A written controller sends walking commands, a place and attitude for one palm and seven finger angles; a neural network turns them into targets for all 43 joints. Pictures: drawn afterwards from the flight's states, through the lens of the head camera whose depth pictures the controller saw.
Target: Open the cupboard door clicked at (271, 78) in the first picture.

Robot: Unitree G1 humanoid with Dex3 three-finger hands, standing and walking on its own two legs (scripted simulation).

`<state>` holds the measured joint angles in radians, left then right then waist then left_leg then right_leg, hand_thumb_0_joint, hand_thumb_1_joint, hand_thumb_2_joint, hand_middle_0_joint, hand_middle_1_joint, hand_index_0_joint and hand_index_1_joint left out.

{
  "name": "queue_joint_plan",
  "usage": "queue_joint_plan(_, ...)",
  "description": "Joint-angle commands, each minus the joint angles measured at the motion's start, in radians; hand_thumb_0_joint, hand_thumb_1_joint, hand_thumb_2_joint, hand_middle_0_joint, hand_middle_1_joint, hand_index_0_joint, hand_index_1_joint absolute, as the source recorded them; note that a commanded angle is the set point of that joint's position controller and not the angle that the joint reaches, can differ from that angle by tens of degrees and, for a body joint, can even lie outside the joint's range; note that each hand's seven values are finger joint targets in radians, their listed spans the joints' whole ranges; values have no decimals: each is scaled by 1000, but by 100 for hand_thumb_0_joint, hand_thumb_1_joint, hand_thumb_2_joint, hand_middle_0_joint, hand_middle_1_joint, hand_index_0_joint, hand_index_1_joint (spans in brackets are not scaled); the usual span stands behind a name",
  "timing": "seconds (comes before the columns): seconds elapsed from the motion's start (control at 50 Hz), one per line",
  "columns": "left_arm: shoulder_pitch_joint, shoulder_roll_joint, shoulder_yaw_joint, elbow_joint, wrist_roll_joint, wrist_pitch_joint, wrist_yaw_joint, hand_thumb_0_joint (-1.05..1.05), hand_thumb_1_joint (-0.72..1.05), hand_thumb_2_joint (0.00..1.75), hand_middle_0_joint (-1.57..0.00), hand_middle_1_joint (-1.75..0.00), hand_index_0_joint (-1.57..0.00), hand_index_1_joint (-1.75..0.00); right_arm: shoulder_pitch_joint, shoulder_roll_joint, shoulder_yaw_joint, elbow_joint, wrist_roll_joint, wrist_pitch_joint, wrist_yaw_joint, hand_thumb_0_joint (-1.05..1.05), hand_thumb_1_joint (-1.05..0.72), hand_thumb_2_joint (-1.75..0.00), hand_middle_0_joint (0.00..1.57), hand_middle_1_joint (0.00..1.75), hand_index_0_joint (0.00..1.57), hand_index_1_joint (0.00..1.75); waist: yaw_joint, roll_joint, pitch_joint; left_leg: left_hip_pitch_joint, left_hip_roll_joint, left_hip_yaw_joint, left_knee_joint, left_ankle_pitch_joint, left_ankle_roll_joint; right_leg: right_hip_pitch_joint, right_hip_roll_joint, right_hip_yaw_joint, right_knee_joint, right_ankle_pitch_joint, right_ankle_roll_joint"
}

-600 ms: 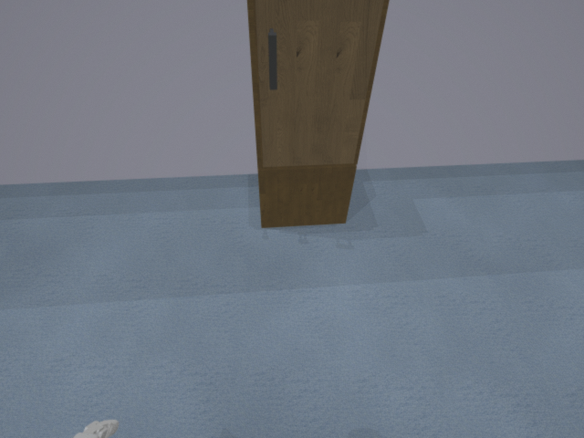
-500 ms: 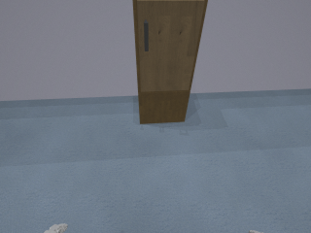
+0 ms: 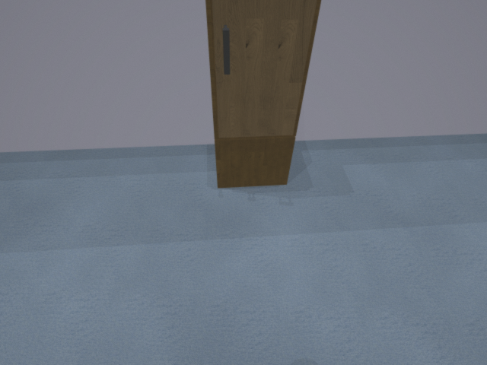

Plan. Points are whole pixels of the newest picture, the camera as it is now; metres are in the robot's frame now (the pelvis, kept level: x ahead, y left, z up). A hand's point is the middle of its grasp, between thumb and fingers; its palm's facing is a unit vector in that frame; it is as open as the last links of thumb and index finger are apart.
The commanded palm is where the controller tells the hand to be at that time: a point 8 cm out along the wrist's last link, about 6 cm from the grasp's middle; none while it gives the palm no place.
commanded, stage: stand and wait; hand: left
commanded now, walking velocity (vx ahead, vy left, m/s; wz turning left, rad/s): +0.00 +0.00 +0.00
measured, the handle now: (226, 50) +1.13 +0.14 +0.03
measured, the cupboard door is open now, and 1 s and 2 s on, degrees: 0 0 0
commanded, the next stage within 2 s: look at it before walking up in 0.22 s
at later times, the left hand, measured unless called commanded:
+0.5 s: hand out of the picture +0.07 +0.24 -0.16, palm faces -0.03 -0.95 -0.32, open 7.4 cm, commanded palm none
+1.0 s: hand out of the picture +0.09 +0.25 -0.15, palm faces -0.02 -0.94 -0.34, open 7.4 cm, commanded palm none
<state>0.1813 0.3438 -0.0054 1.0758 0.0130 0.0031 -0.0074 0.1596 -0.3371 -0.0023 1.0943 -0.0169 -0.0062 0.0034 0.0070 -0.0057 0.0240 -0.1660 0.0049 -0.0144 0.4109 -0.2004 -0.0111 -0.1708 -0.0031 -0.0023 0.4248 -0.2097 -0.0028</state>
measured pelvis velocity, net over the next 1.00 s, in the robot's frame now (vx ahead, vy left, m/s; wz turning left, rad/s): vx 0.02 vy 0.00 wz -0.01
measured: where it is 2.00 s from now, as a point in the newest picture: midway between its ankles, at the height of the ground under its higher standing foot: outside the picture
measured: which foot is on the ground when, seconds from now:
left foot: down 0.00-1.00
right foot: down 0.00-1.00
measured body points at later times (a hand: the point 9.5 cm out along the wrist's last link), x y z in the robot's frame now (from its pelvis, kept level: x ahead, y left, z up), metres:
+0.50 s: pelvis +0.00 +0.00 +0.00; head +0.00 +0.00 +0.45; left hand +0.07 +0.29 -0.13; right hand +0.07 -0.29 -0.13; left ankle +0.02 +0.13 -0.74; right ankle +0.02 -0.12 -0.74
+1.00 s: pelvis +0.02 +0.00 +0.00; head +0.02 +0.00 +0.45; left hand +0.09 +0.30 -0.13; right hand +0.11 -0.30 -0.13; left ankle +0.02 +0.13 -0.74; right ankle +0.02 -0.12 -0.74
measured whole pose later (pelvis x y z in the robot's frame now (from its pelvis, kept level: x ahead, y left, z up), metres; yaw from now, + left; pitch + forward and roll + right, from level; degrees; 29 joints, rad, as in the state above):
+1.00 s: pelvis +0.02 +0.00 +0.00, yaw +0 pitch -2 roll +0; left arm 0.14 0.35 0.00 1.08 0.01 -0.01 -0.01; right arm 0.11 -0.33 0.00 1.11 -0.01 -0.02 0.00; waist 0.01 -0.01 0.02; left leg -0.13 0.01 -0.01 0.36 -0.21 -0.01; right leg -0.14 0.00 0.00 0.38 -0.21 -0.01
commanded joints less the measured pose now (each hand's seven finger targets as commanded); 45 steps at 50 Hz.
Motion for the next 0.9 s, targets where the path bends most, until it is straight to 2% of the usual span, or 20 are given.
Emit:
queue_joint_plan(0.0,-62,202,39,-64,-2,-27,17,0,90,90,-20,-30,-20,-30,-69,-199,-35,-67,6,-23,-13,0,-90,-90,20,30,20,30,-4,0,-17,-26,95,-93,-83,4,38,-24,-116,121,-119,-56,-31)
queue_joint_plan(0.16,-60,201,39,-53,-2,-26,16,0,90,90,-20,-30,-20,-30,-52,-199,-35,-49,5,-23,-11,0,-90,-90,20,30,20,30,-5,3,-9,-36,94,-97,-91,-19,36,-38,-115,128,-129,-92,-31)
queue_joint_plan(0.44,-60,195,38,-52,-1,-29,18,0,90,90,-20,-30,-20,-30,-58,-199,-34,-46,8,-29,-13,0,-90,-90,20,30,20,30,-3,14,-42,-8,107,-97,-95,63,38,-1,-114,115,-109,30,-28)
queue_joint_plan(0.5,-67,197,38,-52,0,-30,18,0,90,90,-20,-30,-20,-30,-61,-200,-34,-49,8,-28,-13,0,-90,-90,20,30,20,30,-6,1,-37,-4,106,-96,-94,67,37,-7,-115,115,-111,33,-28)
queue_joint_plan(0.56,-66,197,37,-52,0,-29,18,0,90,90,-20,-30,-20,-30,-70,-200,-34,-47,8,-28,-13,0,-90,-90,20,30,20,30,-4,17,-35,2,107,-93,-97,68,37,-5,-115,112,-113,39,-27)
queue_joint_plan(0.84,-69,202,38,-50,-2,-33,19,0,90,90,-20,-30,-20,-30,-85,-206,-32,-50,9,-31,-17,0,-90,-90,20,30,20,30,-4,14,-85,53,115,-83,-87,190,35,46,-120,99,-92,190,-28)
queue_joint_plan(0.88,-68,203,39,-50,-1,-33,20,0,90,90,-20,-30,-20,-30,-89,-204,-32,-52,11,-28,-17,0,-90,-90,20,30,20,30,-3,7,-69,45,114,-82,-87,184,34,43,-119,99,-97,190,-27)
